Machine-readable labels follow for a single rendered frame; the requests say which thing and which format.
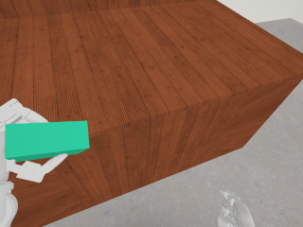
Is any sponge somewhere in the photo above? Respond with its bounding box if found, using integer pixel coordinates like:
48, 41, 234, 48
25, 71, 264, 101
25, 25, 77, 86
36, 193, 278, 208
5, 120, 90, 162

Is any robot right hand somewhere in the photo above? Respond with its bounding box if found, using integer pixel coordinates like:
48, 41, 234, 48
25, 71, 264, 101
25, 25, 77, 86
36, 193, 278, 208
217, 187, 255, 227

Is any table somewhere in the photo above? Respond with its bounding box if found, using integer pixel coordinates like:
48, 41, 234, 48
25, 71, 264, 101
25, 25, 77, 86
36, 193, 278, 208
0, 0, 303, 227

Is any left robot forearm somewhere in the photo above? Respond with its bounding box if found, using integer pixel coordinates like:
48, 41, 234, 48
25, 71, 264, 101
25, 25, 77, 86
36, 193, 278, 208
0, 181, 18, 227

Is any robot left hand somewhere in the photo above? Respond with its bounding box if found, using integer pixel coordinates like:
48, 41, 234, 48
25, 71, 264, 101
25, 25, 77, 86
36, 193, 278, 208
0, 98, 68, 183

